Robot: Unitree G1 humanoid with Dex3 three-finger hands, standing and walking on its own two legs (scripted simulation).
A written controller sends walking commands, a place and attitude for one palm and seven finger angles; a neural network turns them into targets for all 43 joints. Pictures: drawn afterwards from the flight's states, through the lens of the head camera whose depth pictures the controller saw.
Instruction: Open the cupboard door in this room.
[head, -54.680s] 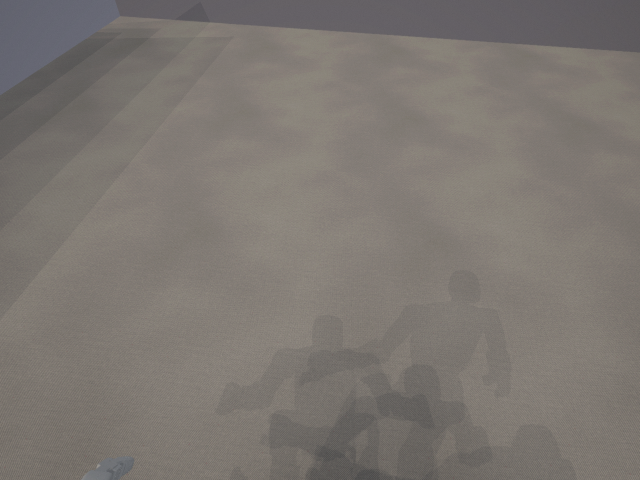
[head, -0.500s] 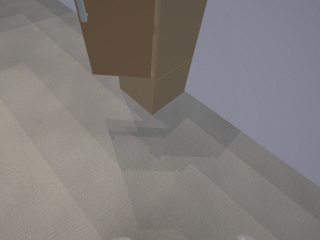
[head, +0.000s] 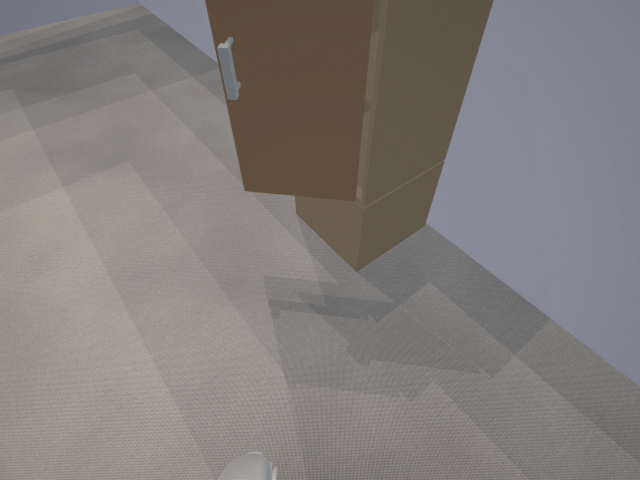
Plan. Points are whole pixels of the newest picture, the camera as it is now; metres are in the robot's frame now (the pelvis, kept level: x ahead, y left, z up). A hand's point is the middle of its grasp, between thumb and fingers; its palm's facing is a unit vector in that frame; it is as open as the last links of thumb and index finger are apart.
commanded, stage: take the last steps up to it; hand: left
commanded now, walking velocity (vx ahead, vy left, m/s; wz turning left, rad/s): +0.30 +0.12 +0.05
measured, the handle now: (231, 68) +0.96 +0.27 +0.04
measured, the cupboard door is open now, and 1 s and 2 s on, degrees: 44 44 44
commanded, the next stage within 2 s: come to a stop and stand still in 0.82 s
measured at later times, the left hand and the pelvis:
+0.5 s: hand (177, 381) +0.28 +0.25 -0.16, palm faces +0.00 -0.97 -0.23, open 7.4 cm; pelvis +0.18 +0.07 -0.01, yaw -2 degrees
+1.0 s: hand (185, 380) +0.30 +0.26 -0.20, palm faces +0.07 -0.99 -0.13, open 7.3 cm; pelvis +0.36 +0.10 -0.02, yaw -1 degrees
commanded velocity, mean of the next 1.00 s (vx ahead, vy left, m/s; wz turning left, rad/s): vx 0.19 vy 0.02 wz -0.03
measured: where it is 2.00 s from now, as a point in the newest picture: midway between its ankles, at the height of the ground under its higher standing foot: (310, 449)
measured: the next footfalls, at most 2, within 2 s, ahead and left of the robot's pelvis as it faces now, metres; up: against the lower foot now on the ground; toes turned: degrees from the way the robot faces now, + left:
left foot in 0.14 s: +0.18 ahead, +0.18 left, +0.00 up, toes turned +9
right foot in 0.54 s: +0.30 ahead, -0.04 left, +0.00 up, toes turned -9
